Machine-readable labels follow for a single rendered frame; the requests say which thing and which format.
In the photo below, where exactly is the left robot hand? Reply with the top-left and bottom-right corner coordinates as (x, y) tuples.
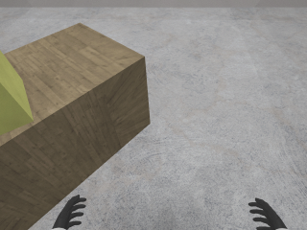
(52, 195), (86, 230)

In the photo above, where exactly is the carton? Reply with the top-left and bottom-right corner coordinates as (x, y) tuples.
(0, 51), (34, 135)

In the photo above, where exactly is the right robot hand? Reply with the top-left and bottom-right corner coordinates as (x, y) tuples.
(248, 197), (288, 230)

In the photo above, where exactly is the pedestal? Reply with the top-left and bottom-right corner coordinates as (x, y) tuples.
(0, 23), (151, 230)

